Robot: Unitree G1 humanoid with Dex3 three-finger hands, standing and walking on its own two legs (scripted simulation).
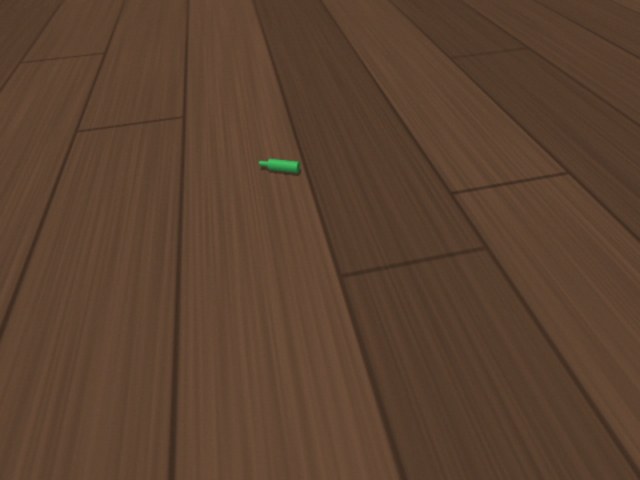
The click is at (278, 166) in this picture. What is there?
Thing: lying bottle
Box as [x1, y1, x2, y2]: [259, 159, 299, 172]
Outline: 259,161 259,165 265,165 268,167 268,169 297,172 299,167 299,163 296,161 278,159
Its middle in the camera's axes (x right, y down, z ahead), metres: -0.20 -0.36 +1.97
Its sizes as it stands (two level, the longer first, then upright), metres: 0.208 0.059 0.059
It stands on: the floor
